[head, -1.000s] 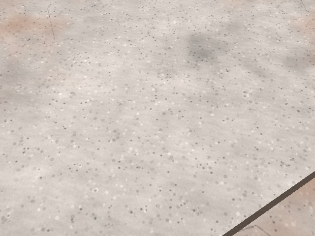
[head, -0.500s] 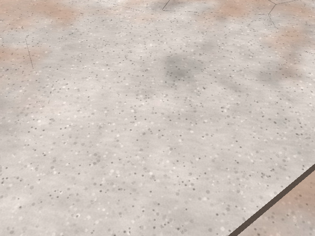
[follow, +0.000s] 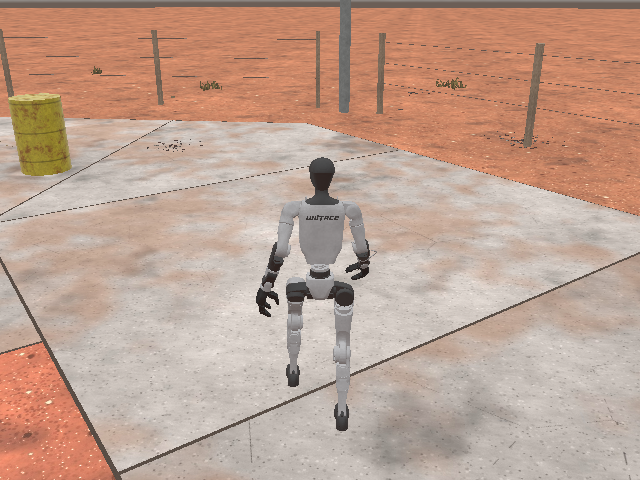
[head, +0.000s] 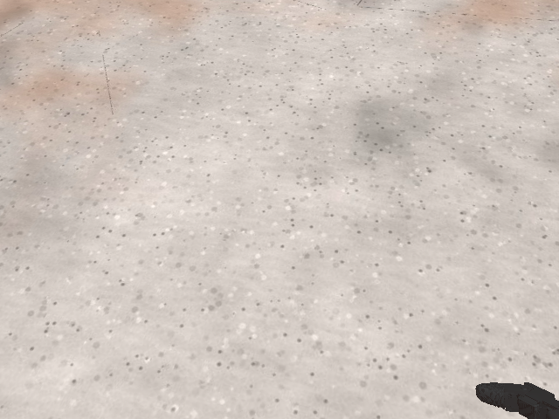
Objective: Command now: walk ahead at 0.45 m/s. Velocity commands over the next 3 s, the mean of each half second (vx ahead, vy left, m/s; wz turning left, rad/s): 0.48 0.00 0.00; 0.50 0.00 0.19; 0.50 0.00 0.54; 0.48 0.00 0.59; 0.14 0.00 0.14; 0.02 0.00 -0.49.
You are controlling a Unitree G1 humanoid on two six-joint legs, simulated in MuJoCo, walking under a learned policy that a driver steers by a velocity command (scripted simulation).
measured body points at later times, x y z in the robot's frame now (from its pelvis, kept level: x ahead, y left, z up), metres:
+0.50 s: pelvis +0.27 +0.05 +0.01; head +0.30 +0.06 +0.46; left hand +0.47 +0.30 -0.09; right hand +0.29 -0.22 -0.12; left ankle +0.21 +0.13 -0.74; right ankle +0.47 -0.12 -0.68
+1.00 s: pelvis +0.56 +0.01 +0.01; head +0.58 +0.01 +0.46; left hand +0.58 +0.29 -0.12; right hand +0.74 -0.24 -0.10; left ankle +0.69 +0.20 -0.67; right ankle +0.52 -0.09 -0.74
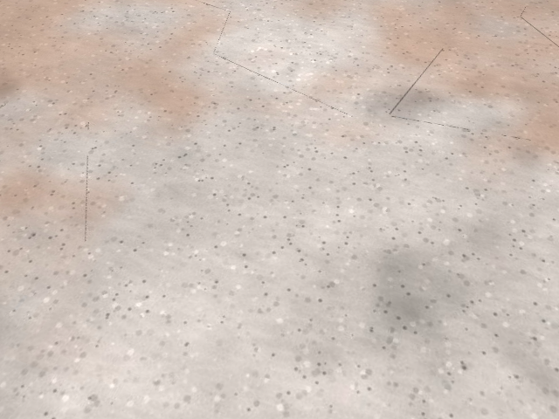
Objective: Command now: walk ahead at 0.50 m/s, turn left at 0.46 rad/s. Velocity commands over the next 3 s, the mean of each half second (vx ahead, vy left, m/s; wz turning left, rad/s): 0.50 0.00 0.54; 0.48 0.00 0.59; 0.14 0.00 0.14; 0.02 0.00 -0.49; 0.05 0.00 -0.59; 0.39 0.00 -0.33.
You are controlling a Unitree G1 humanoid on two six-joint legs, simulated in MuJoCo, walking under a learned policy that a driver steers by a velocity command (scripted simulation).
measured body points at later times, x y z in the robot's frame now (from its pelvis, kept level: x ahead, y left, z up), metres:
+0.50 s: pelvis +0.28 +0.08 +0.00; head +0.31 +0.11 +0.45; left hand +0.40 +0.39 -0.09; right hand +0.43 -0.18 -0.10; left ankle +0.24 +0.13 -0.74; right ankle +0.47 -0.08 -0.68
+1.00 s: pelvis +0.55 +0.12 +0.00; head +0.57 +0.14 +0.45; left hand +0.43 +0.39 -0.12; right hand +0.85 +0.00 -0.09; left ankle +0.56 +0.32 -0.68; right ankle +0.58 +0.01 -0.74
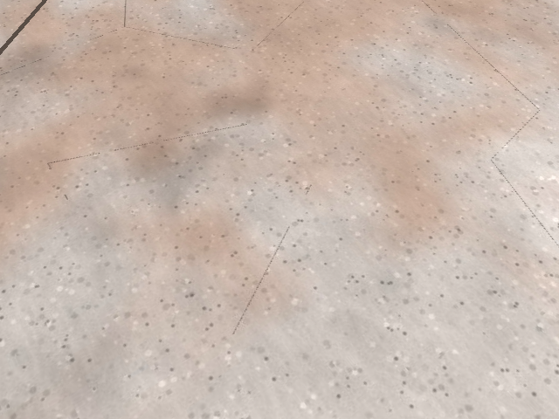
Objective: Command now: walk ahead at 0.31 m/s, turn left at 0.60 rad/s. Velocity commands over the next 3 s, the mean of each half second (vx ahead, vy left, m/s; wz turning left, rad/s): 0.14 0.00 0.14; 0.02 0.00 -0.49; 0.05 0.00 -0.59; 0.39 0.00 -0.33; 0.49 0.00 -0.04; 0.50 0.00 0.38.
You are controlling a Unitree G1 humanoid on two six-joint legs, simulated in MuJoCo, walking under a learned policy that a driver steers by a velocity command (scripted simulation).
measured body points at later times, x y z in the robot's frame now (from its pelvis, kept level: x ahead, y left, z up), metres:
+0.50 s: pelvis +0.15 +0.04 -0.01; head +0.17 +0.04 +0.44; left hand +0.24 +0.32 -0.13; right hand +0.33 -0.21 -0.11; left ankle +0.20 +0.13 -0.74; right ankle +0.16 -0.11 -0.71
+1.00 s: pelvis +0.17 +0.01 +0.00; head +0.20 -0.03 +0.45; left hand +0.37 +0.26 -0.09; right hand +0.26 -0.31 -0.11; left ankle +0.23 +0.15 -0.71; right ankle +0.14 -0.09 -0.74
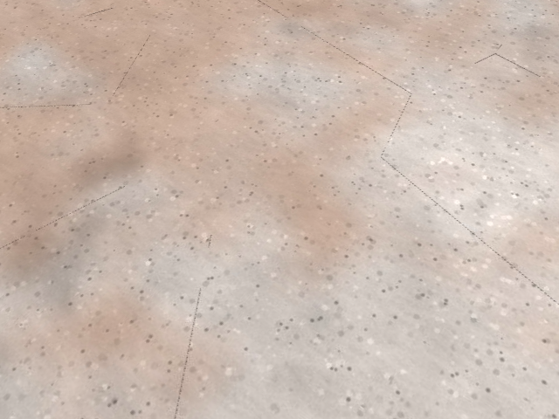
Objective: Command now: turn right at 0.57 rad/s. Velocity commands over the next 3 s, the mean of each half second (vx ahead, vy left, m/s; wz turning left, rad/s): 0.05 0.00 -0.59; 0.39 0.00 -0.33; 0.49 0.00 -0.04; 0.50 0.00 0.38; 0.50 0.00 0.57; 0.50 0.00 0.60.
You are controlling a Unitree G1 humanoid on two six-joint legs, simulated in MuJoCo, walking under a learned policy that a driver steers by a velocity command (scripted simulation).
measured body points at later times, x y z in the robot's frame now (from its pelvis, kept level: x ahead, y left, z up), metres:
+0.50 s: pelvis +0.01 +0.00 +0.00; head +0.04 -0.01 +0.44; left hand +0.24 +0.22 -0.10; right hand +0.04 -0.31 -0.12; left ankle +0.03 +0.15 -0.74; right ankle -0.03 -0.11 -0.73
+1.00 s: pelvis +0.20 -0.09 -0.02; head +0.23 -0.12 +0.43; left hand +0.32 +0.17 -0.13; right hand +0.31 -0.41 -0.10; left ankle +0.40 -0.07 -0.73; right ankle -0.03 -0.10 -0.74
